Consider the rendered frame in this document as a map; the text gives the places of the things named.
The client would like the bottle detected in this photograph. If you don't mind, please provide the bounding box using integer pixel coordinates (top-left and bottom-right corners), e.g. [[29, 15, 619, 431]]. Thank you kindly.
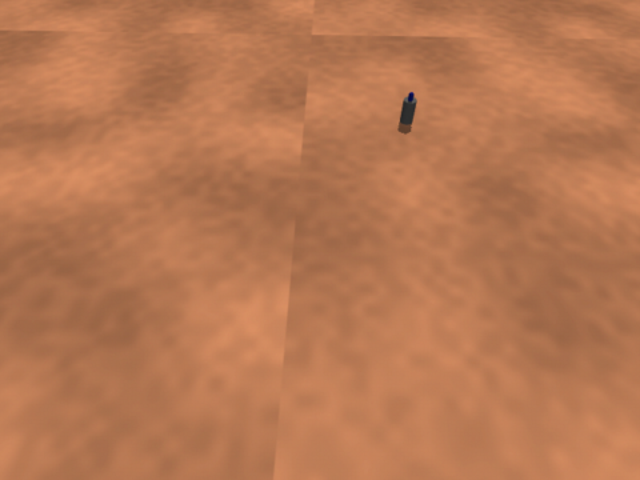
[[400, 92, 417, 125]]

